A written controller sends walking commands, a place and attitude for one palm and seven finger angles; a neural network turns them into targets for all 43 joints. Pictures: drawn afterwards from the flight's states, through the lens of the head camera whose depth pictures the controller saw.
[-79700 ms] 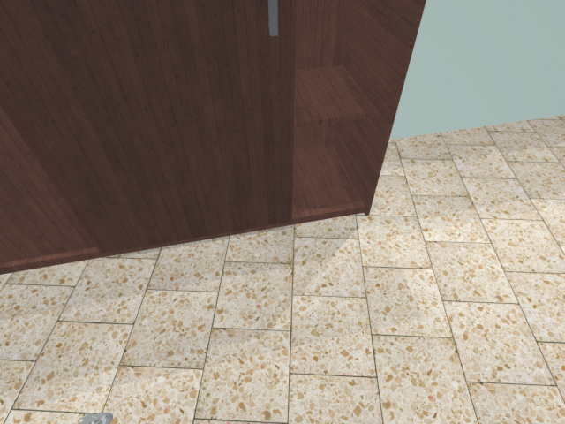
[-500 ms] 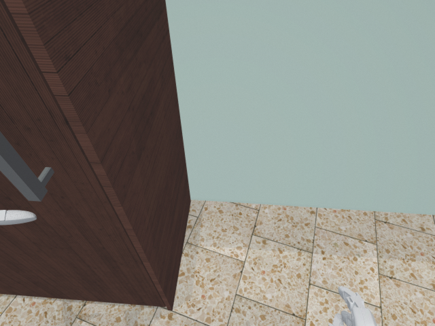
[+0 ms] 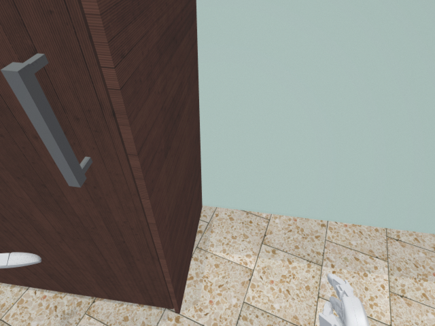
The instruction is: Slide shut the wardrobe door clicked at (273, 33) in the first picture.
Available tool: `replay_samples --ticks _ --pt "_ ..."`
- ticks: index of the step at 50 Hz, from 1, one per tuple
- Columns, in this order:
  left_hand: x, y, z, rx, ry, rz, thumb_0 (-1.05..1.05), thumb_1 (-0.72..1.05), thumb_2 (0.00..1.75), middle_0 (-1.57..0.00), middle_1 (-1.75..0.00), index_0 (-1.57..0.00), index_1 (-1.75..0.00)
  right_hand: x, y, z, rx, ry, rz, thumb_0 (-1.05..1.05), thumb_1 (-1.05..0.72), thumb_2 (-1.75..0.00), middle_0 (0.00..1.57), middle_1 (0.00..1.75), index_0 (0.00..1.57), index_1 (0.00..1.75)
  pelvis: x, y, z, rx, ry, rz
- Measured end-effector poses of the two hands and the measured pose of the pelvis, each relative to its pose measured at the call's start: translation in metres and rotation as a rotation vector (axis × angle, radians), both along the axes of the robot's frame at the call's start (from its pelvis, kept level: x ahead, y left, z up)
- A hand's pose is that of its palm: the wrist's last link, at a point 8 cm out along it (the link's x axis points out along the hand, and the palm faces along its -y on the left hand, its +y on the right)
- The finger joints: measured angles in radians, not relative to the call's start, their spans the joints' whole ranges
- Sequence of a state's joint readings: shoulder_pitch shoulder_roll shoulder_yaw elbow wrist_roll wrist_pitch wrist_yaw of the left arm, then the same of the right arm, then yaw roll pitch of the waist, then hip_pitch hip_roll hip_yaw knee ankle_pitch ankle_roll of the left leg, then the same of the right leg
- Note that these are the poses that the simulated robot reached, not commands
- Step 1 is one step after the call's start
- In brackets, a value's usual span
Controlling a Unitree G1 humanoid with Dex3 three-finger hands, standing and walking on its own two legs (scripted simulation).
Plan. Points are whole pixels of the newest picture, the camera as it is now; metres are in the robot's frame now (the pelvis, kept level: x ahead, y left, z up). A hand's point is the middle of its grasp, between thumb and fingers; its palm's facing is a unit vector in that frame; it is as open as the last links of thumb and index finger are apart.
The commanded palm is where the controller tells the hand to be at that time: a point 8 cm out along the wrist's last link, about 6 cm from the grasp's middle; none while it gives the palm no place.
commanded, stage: slip the hand off the handle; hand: left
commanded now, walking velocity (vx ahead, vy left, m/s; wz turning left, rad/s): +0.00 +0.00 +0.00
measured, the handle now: (60, 127) +0.30 +0.30 +0.23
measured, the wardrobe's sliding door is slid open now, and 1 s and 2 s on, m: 0.00 0.00 0.00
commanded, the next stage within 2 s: draw the hand back to the body in 0.16 s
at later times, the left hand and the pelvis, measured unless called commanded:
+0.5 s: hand (9, 233) +0.16 +0.31 +0.17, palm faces +0.37 -0.90 -0.23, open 14.7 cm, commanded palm +0.10 +0.35 +0.19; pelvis +0.00 +0.00 +0.01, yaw +1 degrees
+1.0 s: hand (34, 227) +0.17 +0.28 +0.17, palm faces +0.51 -0.76 -0.41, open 13.4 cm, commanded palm +0.12 +0.31 +0.19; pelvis +0.00 -0.01 +0.01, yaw -1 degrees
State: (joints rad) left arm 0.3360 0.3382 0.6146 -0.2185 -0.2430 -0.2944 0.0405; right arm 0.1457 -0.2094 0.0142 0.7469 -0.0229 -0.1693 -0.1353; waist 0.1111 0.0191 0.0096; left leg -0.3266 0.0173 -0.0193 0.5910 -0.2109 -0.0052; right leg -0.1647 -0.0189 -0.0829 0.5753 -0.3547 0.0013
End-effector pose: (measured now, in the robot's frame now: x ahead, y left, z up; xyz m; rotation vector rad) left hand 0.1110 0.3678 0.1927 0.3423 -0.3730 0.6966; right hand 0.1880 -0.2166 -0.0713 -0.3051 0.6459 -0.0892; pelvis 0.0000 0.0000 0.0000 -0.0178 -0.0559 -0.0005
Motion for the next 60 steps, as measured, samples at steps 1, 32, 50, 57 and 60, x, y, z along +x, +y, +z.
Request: replay_samples --ticks 1,32,50,57,60 --pt "-0.001 -0.001 -0.001 -0.001 0.001 -0.006 -0.01 -0.56 0.20 -0.26 -1.15 -0.26 -1.15 0.004 0.003 0.002 0.001 -0.012 0.011 0.01 -0.90 -0.89 0.20 0.30 0.20 0.30 -0.001 0.000 0.000 -0.001 -0.002 0.002" --pt "0.019 -0.032 -0.001 -0.164 0.401 -0.499 -0.02 -0.55 0.20 -0.26 -1.15 -0.26 -1.15 0.015 -0.003 0.037 0.105 -0.224 -0.034 0.01 -0.90 -0.89 0.20 0.30 0.20 0.30 0.004 -0.009 0.010 -0.002 -0.048 -0.003" --pt "0.014 -0.054 -0.009 0.049 0.322 -0.093 -0.01 -0.26 0.34 -0.25 -0.98 -0.25 -0.98 -0.022 -0.027 0.018 0.050 -0.114 -0.049 0.01 -0.90 -0.90 0.20 0.30 0.20 0.30 0.001 -0.013 0.012 -0.010 -0.044 -0.022" --pt "0.037 -0.059 -0.006 0.100 0.305 -0.088 -0.01 -0.02 0.45 -0.24 -0.84 -0.24 -0.84 -0.029 -0.021 -0.002 0.070 0.005 -0.087 0.01 -0.90 -0.90 0.20 0.30 0.20 0.30 0.015 -0.007 0.014 0.006 -0.041 -0.041" --pt "0.039 -0.059 -0.007 0.086 0.289 -0.070 -0.01 0.08 0.50 -0.24 -0.78 -0.28 -0.83 -0.024 -0.019 -0.004 0.078 0.017 -0.091 0.01 -0.90 -0.90 0.20 0.30 0.20 0.30 0.021 -0.005 0.014 0.011 -0.039 -0.045"
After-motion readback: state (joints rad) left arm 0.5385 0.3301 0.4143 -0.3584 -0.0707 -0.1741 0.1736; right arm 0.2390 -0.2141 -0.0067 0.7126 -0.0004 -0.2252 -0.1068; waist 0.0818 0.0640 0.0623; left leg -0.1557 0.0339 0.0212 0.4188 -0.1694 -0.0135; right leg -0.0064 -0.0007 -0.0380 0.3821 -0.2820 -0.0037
